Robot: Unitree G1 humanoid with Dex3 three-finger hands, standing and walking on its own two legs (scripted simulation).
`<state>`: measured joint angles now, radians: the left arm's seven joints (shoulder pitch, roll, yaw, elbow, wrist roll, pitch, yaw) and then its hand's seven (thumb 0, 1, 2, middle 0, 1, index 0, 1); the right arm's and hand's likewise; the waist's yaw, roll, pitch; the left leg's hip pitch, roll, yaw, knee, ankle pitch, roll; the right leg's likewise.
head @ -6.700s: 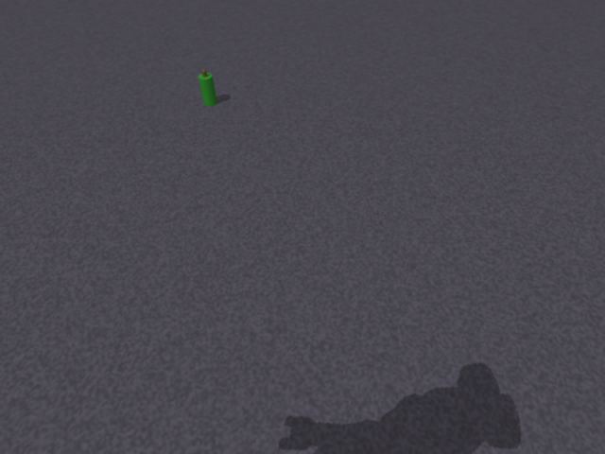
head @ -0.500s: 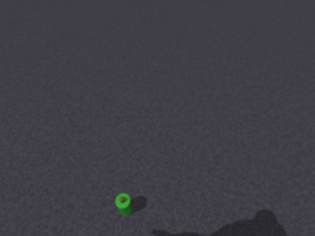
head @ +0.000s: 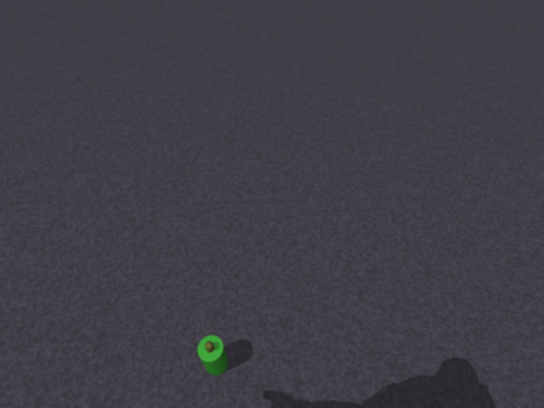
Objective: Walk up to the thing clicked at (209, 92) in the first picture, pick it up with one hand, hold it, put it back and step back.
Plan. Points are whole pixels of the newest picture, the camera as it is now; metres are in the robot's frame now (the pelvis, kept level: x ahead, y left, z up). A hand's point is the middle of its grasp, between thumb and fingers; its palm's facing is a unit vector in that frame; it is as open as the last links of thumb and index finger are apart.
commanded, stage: stand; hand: left
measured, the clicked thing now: (212, 354) +0.37 +0.19 -0.68
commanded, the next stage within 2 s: none
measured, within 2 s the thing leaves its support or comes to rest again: neither
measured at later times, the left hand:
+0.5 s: hand out of the picture +0.08 +0.25 -0.16, palm faces -0.02 -0.94 -0.35, open 7.4 cm
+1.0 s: hand out of the picture +0.08 +0.24 -0.16, palm faces -0.03 -0.94 -0.35, open 7.4 cm
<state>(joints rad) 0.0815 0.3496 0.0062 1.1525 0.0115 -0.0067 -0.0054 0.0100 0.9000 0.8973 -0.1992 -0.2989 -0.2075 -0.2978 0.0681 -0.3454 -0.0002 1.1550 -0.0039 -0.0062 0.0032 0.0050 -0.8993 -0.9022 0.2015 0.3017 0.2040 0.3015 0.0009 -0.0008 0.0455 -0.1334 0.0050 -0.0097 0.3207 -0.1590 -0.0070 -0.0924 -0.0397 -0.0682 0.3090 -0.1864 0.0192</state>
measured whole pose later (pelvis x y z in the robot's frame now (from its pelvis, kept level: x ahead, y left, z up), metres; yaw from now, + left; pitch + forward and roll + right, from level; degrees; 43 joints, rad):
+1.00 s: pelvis +0.00 -0.02 +0.00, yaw +0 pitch -2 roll +0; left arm 0.11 0.35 0.00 1.14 0.01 0.00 -0.01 0.01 0.90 0.90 -0.20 -0.30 -0.21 -0.30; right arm 0.10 -0.35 0.01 1.15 -0.01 0.00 0.00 0.01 -0.90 -0.90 0.20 0.30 0.20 0.30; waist 0.00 0.01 0.04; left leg -0.12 0.03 -0.01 0.31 -0.16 -0.03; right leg -0.09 -0.02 -0.07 0.31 -0.19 0.00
